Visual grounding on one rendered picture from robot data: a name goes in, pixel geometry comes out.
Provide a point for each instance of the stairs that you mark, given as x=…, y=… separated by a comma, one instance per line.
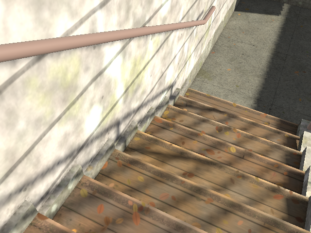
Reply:
x=207, y=165

